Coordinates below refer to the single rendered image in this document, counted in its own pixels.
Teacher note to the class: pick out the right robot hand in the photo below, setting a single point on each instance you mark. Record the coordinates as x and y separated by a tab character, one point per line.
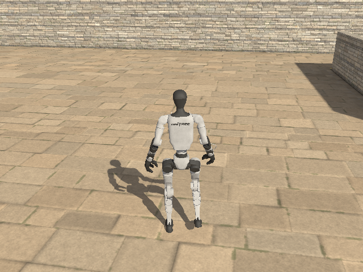
212	158

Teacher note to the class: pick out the right robot forearm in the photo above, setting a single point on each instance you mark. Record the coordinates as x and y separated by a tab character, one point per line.
208	148

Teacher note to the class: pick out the humanoid robot head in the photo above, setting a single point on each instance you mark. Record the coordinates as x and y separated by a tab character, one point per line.
180	98

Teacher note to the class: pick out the robot left upper arm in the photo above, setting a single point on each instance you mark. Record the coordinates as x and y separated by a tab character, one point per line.
159	130

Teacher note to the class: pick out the left robot hand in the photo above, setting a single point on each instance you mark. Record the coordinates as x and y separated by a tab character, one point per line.
148	164

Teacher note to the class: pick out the robot right upper arm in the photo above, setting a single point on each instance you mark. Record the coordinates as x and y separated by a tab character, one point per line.
197	118

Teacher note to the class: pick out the robot left thigh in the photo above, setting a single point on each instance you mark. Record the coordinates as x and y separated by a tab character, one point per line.
167	169

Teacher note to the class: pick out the left robot forearm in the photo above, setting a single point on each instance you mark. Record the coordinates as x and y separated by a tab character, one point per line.
152	152

